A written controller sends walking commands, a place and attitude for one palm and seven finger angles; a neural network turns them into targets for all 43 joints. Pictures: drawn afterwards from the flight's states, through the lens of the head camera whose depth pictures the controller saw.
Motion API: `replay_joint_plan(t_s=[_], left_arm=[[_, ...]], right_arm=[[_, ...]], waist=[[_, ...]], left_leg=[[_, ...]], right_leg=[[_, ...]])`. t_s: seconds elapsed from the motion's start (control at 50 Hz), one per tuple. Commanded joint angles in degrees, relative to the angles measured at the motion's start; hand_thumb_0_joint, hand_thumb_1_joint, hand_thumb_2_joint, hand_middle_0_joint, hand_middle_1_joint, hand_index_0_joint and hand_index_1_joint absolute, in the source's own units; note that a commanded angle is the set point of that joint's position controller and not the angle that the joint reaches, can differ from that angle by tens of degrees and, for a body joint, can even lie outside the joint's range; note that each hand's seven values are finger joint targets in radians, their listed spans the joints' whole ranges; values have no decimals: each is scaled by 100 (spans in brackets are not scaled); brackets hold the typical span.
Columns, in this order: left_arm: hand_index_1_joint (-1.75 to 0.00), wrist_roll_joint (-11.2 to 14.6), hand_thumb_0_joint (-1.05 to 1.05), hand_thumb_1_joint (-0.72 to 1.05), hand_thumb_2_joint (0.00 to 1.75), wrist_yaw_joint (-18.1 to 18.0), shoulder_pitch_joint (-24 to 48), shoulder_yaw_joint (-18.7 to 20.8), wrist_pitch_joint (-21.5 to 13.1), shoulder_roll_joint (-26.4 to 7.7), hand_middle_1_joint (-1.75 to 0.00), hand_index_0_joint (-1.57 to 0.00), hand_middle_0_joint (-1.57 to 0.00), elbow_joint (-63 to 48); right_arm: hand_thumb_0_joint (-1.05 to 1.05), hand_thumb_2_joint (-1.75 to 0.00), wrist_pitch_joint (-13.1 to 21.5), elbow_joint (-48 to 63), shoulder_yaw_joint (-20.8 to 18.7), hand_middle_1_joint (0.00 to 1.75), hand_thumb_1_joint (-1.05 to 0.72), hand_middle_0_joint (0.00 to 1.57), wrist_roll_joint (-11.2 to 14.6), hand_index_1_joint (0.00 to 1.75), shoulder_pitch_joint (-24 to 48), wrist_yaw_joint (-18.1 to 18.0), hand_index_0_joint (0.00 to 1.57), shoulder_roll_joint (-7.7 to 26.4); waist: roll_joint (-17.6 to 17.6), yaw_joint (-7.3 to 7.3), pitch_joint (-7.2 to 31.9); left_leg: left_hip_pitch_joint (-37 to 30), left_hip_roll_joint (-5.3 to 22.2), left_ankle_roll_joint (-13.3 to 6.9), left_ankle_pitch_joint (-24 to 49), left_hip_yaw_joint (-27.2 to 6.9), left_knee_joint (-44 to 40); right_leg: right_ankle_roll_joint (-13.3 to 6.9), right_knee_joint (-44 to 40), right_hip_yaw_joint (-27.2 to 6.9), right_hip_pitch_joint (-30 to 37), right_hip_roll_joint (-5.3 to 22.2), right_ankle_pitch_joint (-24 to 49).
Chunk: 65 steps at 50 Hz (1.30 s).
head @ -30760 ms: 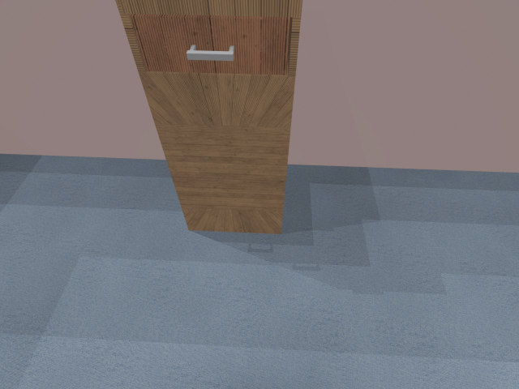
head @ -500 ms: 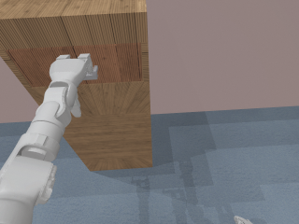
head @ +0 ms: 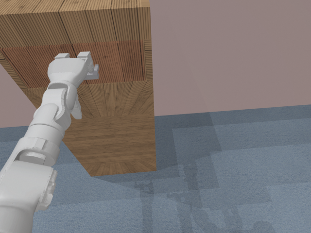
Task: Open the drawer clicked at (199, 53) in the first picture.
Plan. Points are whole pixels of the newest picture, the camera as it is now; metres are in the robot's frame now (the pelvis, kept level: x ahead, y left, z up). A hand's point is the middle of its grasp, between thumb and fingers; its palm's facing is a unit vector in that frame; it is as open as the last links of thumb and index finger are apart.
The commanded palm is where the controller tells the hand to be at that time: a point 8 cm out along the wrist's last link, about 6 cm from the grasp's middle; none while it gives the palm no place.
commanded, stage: lift the fingers back up to retry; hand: left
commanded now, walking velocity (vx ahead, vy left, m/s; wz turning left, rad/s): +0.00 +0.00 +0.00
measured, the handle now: (79, 72) +0.53 +0.24 +0.12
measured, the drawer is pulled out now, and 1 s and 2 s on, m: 0.00 0.00 0.00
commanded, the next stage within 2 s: re-aim the fingers above the handle in 0.80 s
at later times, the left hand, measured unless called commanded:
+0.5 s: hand (75, 76) +0.47 +0.22 +0.16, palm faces +0.07 +0.00 -1.00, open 13.9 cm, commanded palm +0.44 +0.23 +0.22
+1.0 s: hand (71, 78) +0.45 +0.22 +0.17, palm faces +0.03 -0.01 -1.00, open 13.9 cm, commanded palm +0.43 +0.22 +0.23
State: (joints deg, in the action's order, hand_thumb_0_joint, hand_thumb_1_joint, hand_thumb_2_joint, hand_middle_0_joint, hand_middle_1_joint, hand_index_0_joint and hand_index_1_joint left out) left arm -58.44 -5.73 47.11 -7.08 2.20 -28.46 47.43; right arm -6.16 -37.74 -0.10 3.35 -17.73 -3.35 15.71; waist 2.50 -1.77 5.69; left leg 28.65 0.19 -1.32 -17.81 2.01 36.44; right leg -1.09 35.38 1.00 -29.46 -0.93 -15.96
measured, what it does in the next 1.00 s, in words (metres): stands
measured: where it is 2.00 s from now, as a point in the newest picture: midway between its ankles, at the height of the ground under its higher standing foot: outside the picture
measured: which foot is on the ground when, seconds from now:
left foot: down 0.00-1.00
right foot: down 0.00-1.00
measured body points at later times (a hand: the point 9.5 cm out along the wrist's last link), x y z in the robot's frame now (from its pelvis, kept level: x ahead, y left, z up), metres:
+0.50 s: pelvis +0.02 +0.01 +0.01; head +0.05 -0.01 +0.46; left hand +0.46 +0.22 +0.21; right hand +0.15 -0.24 -0.12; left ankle +0.00 +0.11 -0.72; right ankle +0.01 -0.11 -0.72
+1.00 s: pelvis +0.03 +0.00 +0.01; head +0.06 -0.03 +0.46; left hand +0.44 +0.22 +0.22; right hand +0.19 -0.25 -0.11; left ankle +0.00 +0.11 -0.72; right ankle +0.01 -0.11 -0.72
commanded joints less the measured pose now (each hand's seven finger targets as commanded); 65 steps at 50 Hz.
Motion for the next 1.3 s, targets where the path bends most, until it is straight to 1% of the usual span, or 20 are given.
replay_joint_plan(t_s=[0.0, 0.02, 0.08, 0.2, 0.28, 0.34, 0.4, 0.48, 0.52, 0.62, 0.64, 0.7, 0.76, 0.86, 0.92, 1.04, 1.14, 1.18, 1.22, 1.28], left_arm=[[-120, -71, 0, -50, 30, 60, 1510, 113, 171, -834, -120, -30, -30, -388], [-120, -55, 0, -50, 30, 54, 1575, 283, 157, -1036, -120, -30, -30, -596], [-120, -8, 0, -50, 30, 19, 1789, 239, 179, -958, -120, -30, -30, -1014], [-120, 45, 0, -50, 30, -6, 2433, 230, 234, -979, -120, -30, -30, -1586], [-120, 69, 0, -50, 30, 29, 2535, 555, 243, -1390, -120, -30, -30, -1893], [-120, 161, 0, -50, 30, 74, 2675, 296, 252, -1073, -120, -30, -30, -2225], [-120, 198, 0, -50, 30, 130, 2590, 516, 386, -1318, -120, -30, -30, -2262], [-120, 233, 0, -50, 30, 322, 2465, 392, 673, -1231, -120, -30, -30, -2005], [-120, 234, 0, -50, 30, 459, 2352, 550, 769, -1486, -120, -30, -30, -2080], [-120, 294, 0, -50, 30, 911, 2133, 241, 864, -1237, -120, -30, -30, -2582], [-120, 321, 0, -50, 30, 1008, 1989, 76, 874, -1029, -120, -30, -30, -2482], [-120, 416, 0, -50, 30, 1216, 1713, 139, 829, -1088, -120, -30, -30, -2346], [-120, 411, 0, -50, 30, 1235, 1822, 557, 597, -1594, -120, -30, -30, -2608], [-120, 431, 0, -50, 30, 966, 1993, 878, 130, -1852, -120, -30, -30, -3352], [-120, 509, 0, -50, 30, 777, 2216, 563, 63, -1450, -120, -30, -30, -3633], [-120, 474, 0, -50, 30, 651, 2068, 321, 564, -1183, -120, -30, -30, -3032], [-120, 434, 0, -50, 30, 905, 1714, 303, 862, -1246, -120, -30, -30, -2503], [-120, 443, 0, -50, 30, 1015, 1703, 310, 839, -1268, -120, -30, -30, -2302], [-120, 426, 0, -50, 30, 1090, 1823, 461, 669, -1500, -120, -30, -30, -2478], [-120, 426, 0, -50, 30, 1073, 2164, 242, 337, -1227, -120, -30, -30, -2948]], right_arm=[[0, -90, 201, 658, -292, 30, -90, 20, -41, 30, 3, -6, 20, 718], [0, -90, 191, 684, -305, 30, -90, 20, -46, 30, 29, -10, 20, 743], [0, -90, 202, 742, -305, 30, -90, 20, -39, 30, 166, 0, 20, 686], [0, -90, 259, 720, -301, 30, -90, 20, -27, 30, 343, -22, 20, 654], [0, -90, 281, 703, -282, 30, -90, 20, -40, 30, 424, -55, 20, 650], [0, -90, 309, 702, -288, 30, -90, 20, -28, 30, 498, -28, 20, 608], [0, -90, 287, 661, -259, 30, -90, 20, -28, 30, 584, -21, 20, 642], [0, -90, 228, 629, -194, 30, -90, 20, 11, 30, 772, -5, 20, 646], [0, -90, 183, 668, -185, 30, -90, 20, 15, 30, 861, -13, 20, 700], [0, -90, 110, 807, -179, 30, -90, 20, 32, 30, 993, 20, 20, 684], [0, -90, 89, 803, -150, 30, -90, 20, 38, 30, 1007, 22, 20, 660], [0, -90, 41, 824, -108, 30, -90, 20, 60, 30, 1052, 12, 20, 700], [0, -90, 37, 836, -88, 30, -90, 20, 47, 30, 1113, -33, 20, 692], [0, -90, 130, 841, -143, 30, -90, 20, -29, 30, 1094, -40, 20, 595], [0, -90, 191, 784, -185, 30, -90, 20, -38, 30, 1056, 24, 20, 562], [0, -90, 166, 625, -170, 30, -90, 20, 18, 30, 1169, 101, 20, 613], [0, -90, 43, 672, -81, 30, -90, 20, 60, 30, 1319, 49, 20, 669], [0, -90, 36, 682, -68, 30, -90, 20, 63, 30, 1307, -7, 20, 686], [0, -90, 34, 733, -73, 30, -90, 20, 42, 30, 1303, -48, 20, 723], [0, -90, 126, 808, -96, 30, -90, 20, 28, 30, 1277, -69, 20, 611]], waist=[[-433, -46, 1369], [-424, -9, 1541], [-253, 16, 1700], [-58, -43, 1646], [-61, 58, 1945], [78, 29, 2034], [-41, 114, 2049], [-161, 142, 1780], [-193, 199, 1875], [-191, 166, 2090], [-309, 127, 1909], [-606, 140, 1515], [-493, 221, 1623], [36, 302, 2151], [183, 215, 2250], [16, 190, 1925], [-525, 207, 1624], [-759, 167, 1451], [-633, 210, 1554], [-313, 166, 1732]], left_leg=[[-605, -92, -124, 879, 29, -469], [-668, -87, -127, 1007, 11, -478], [-926, -80, -132, 1209, -25, -518], [-1338, -56, -121, 1398, -161, -635], [-1517, -73, -110, 1809, -168, -656], [-1799, -47, -84, 2196, -212, -654], [-1856, -52, -67, 2495, -199, -705], [-1759, -58, -58, 2462, -144, -814], [-1766, -66, -59, 2571, -119, -863], [-2105, -62, -94, 3143, -155, -780], [-2065, -60, -103, 3107, -154, -795], [-1806, -94, -120, 2638, -127, -857], [-1740, -131, -134, 2551, -87, -852], [-1989, -167, -129, 3071, -74, -738], [-2169, -135, -81, 3370, -94, -700], [-2020, -143, -33, 2896, -80, -828], [-1671, -161, -78, 2398, -82, -986], [-1597, -149, -109, 2082, -65, -1036], [-1631, -153, -109, 2075, -80, -1062], [-1847, -172, -136, 2152, -95, -990]], right_leg=[[-39, -516, -59, 772, -55, 701], [-56, -517, -66, 921, -56, 793], [-71, -481, -34, 980, -76, 902], [-114, -528, 41, 874, -124, 824], [-117, -529, 21, 1234, -112, 1206], [-131, -556, 42, 1216, -124, 1365], [-126, -594, 57, 1438, -113, 1632], [-108, -696, 62, 1574, -78, 1716], [-115, -757, 26, 1847, -44, 1891], [-95, -762, -3, 1991, -24, 2290], [-77, -766, 18, 1897, -14, 2300], [-58, -837, 22, 1882, 4, 2219], [-71, -826, -42, 2120, 36, 2347], [-88, -753, -109, 2335, 26, 2727], [-90, -775, -70, 2204, 6, 2752], [-96, -860, -3, 2026, -4, 2383], [-62, -921, -9, 2221, 50, 2247], [-29, -988, -26, 2153, 69, 2025], [-50, -992, -58, 2253, 84, 1980], [-61, -937, -81, 2103, 62, 1971]])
